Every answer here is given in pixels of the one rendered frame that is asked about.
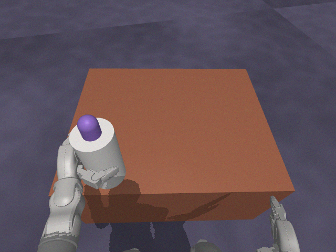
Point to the left robot arm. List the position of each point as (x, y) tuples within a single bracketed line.
[(63, 226)]

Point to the left robot hand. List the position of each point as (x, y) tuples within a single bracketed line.
[(69, 165)]

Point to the right robot hand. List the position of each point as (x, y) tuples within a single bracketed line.
[(282, 231)]

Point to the bottle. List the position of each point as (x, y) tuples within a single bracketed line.
[(95, 143)]

